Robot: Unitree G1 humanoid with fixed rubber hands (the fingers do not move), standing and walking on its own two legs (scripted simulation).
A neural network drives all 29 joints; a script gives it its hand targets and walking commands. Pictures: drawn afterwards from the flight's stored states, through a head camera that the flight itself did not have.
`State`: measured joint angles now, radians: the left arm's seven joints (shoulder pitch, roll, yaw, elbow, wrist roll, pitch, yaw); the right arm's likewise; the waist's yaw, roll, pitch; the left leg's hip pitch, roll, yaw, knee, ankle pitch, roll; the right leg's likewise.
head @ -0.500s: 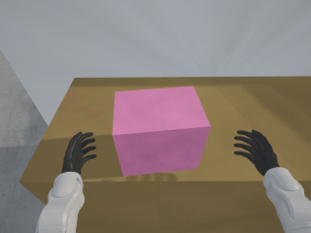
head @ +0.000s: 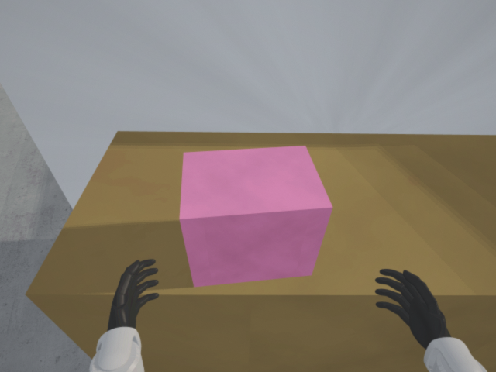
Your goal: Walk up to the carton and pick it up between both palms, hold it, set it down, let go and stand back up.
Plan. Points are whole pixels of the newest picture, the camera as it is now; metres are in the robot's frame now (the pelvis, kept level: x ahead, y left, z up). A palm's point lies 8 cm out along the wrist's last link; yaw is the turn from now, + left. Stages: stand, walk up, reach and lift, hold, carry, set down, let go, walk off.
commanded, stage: set down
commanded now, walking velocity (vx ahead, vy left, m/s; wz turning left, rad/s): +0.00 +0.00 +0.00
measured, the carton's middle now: (249, 216) +0.43 +0.04 +0.02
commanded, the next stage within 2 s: let go in 1.78 s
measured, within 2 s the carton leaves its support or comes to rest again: neither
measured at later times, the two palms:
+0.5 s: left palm (127, 342) +0.18 +0.21 +0.00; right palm (423, 358) +0.19 -0.23 +0.00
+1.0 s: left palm (120, 354) +0.18 +0.23 -0.05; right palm (390, 369) +0.19 -0.20 -0.05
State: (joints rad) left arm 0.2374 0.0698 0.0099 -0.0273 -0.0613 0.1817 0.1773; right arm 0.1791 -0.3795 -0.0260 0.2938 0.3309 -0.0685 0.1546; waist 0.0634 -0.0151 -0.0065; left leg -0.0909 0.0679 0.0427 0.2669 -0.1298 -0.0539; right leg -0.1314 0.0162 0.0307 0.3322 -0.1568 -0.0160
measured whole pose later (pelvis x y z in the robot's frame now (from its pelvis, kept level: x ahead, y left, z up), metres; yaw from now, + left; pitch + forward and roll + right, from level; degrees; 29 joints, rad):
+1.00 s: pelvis +0.02 +0.02 +0.00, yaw -1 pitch -4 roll +0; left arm 0.32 0.11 -0.03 0.28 -0.01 0.03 0.13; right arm 0.26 -0.25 0.01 0.50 0.13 -0.20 0.10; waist 0.04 0.00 0.07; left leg -0.06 0.05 0.05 0.33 -0.20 -0.03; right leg -0.07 0.00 0.05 0.32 -0.19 0.02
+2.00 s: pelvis +0.00 +0.02 +0.00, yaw +0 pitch -6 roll +0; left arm 0.16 0.18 -0.01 0.54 0.01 0.13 0.03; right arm 0.16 -0.16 -0.05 0.76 -0.05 -0.20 0.02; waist 0.01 -0.01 0.11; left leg -0.06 0.05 0.04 0.38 -0.21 -0.04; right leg -0.08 0.00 0.03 0.40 -0.21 0.01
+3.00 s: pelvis +0.00 +0.04 -0.01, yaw +1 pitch -1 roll -1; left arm 0.28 0.21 0.00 0.94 0.02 0.00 0.00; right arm 0.33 -0.18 -0.04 0.95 -0.02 0.00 0.00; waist -0.01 0.00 -0.03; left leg -0.22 0.03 0.03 0.48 -0.23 0.00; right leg -0.21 -0.03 0.02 0.43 -0.20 0.04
